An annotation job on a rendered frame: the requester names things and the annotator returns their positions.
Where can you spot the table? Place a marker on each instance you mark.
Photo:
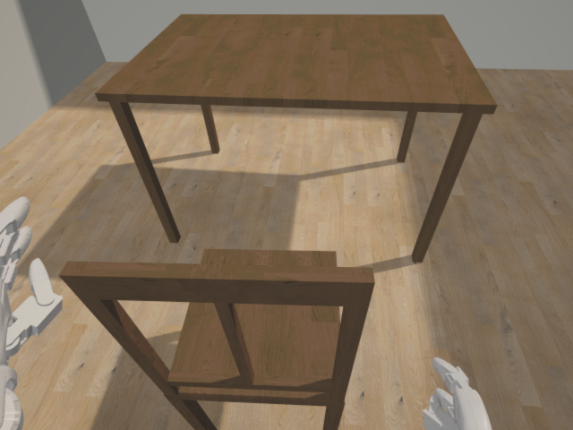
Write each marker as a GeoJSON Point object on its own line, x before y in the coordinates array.
{"type": "Point", "coordinates": [387, 62]}

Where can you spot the left robot forearm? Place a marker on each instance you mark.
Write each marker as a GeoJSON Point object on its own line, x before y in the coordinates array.
{"type": "Point", "coordinates": [11, 415]}

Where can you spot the right robot hand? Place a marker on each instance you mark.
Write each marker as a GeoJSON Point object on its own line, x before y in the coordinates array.
{"type": "Point", "coordinates": [465, 409]}

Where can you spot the left robot hand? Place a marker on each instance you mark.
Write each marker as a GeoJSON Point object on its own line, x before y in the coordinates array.
{"type": "Point", "coordinates": [36, 312]}

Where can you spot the chair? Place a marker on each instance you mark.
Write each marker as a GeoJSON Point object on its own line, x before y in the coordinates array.
{"type": "Point", "coordinates": [262, 326]}

